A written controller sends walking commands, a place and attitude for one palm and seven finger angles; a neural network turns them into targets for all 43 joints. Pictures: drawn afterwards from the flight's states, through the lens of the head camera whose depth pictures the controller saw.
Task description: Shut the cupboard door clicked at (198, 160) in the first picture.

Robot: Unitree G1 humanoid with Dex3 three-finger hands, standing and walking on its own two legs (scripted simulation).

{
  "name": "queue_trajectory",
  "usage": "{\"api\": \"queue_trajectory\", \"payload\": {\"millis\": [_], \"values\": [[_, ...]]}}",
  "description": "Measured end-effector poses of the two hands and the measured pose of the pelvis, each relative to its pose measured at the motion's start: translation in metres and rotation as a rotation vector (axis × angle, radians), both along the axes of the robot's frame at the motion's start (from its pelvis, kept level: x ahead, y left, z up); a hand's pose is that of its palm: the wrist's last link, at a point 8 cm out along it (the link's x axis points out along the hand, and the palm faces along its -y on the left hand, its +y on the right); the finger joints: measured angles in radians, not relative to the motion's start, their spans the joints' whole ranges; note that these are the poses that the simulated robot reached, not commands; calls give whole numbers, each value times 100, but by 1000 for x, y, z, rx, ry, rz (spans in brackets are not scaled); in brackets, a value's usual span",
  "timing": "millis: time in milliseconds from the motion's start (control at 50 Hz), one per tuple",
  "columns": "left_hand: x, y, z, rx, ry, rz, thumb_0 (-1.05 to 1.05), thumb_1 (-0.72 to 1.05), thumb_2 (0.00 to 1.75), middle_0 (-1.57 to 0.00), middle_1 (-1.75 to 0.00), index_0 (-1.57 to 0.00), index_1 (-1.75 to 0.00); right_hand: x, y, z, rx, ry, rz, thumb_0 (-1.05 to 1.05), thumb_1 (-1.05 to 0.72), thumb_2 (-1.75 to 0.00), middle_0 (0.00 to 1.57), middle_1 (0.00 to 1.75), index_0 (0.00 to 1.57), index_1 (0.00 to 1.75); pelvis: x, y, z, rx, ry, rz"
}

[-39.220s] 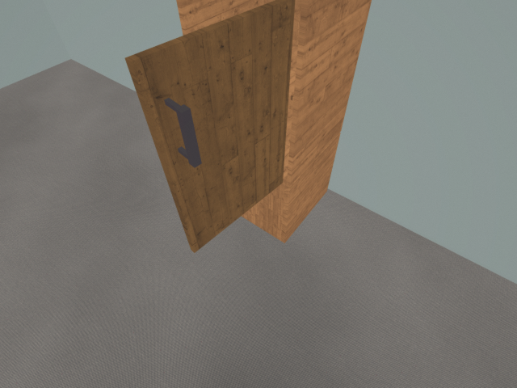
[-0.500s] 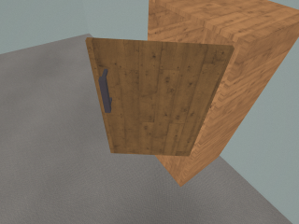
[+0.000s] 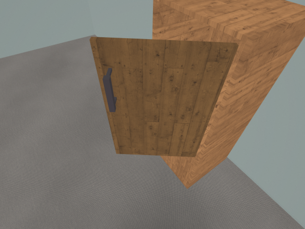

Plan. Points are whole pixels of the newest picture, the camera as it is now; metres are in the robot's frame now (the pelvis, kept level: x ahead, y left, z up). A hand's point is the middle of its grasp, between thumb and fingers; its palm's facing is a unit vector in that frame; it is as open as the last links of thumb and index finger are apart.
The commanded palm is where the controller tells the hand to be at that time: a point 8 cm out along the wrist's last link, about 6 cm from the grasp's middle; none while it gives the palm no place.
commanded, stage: come to a stop and stand still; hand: left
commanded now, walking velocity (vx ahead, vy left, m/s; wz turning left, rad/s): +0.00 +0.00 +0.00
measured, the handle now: (111, 90) +0.49 +0.17 +0.09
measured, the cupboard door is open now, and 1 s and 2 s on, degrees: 53 53 53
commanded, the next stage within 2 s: look again from close up in 1.22 s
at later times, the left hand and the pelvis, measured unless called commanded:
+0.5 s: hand out of the picture -0.01 +0.11 -0.18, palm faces +0.04 -0.99 -0.12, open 7.4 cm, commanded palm none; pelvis +0.02 -0.03 +0.00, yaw +0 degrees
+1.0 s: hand out of the picture +0.02 +0.11 -0.18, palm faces +0.03 -0.99 -0.14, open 7.4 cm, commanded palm none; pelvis +0.05 -0.03 +0.00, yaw -1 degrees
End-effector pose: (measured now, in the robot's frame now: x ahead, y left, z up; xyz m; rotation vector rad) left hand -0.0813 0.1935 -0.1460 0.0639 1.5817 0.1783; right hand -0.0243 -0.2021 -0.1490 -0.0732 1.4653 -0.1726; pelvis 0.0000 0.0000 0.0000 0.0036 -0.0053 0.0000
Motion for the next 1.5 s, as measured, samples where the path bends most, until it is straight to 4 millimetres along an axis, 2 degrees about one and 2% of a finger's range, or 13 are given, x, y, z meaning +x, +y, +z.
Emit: {"api": "queue_trajectory", "payload": {"millis": [100, 180, 460, 580, 700, 1160, 1340, 1500], "values": [[-5, -12, 1, -13, 6, 8, 0, 91, 90, -20, -29, -20, -29, 8, -13, 1, -16, -16, 11, 1, -92, -90, 20, 30, 20, 30, 1, -6, 0, -2, 2, 0], [0, -21, -1, -26, -3, 4, 0, 91, 90, -20, -29, -20, -29, 12, -21, 3, -27, -30, 12, 1, -92, -90, 20, 30, 20, 30, 3, -11, 0, -3, 3, -1], [55, -34, -5, -29, -106, -38, 0, 91, 90, -20, -29, -20, -29, 14, -31, 4, -15, -15, 4, 1, -91, -90, 20, 30, 19, 30, 15, -28, 1, -2, 6, -5], [77, -33, -4, -16, -138, -56, 0, 91, 90, -20, -29, -20, -29, 15, -30, 3, -3, -1, -2, 1, -91, -90, 20, 30, 19, 30, 22, -32, 1, -2, 6, -8], [88, -30, -4, -4, -137, -64, 0, 92, 90, -20, -29, -20, -29, 21, -31, 3, -1, 7, -3, 1, -91, -90, 20, 30, 19, 30, 29, -35, 2, -1, 7, -11], [98, -29, -4, -10, -107, -57, 0, 91, 90, -20, -29, -20, -29, 64, -49, 7, -54, -32, 38, 1, -92, -90, 20, 30, 19, 30, 51, -33, 2, 1, 5, -12], [104, -19, -3, 9, -110, -68, 0, 91, 90, -20, -29, -20, -29, 74, -49, 7, -57, -43, 54, 1, -92, -90, 20, 30, 20, 30, 55, -30, 2, -2, 11, -6], [120, -1, -3, 56, -178, -78, 0, 91, 90, -20, -29, -20, -29, 86, -45, -5, -45, -103, 94, 1, -92, -90, 20, 30, 19, 30, 53, -21, -7, -16, 16, 15]]}}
